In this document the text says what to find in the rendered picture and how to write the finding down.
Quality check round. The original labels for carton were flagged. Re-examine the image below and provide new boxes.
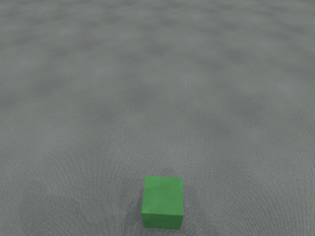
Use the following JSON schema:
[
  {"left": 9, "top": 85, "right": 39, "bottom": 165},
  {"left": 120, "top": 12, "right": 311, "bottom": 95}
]
[{"left": 141, "top": 176, "right": 184, "bottom": 230}]

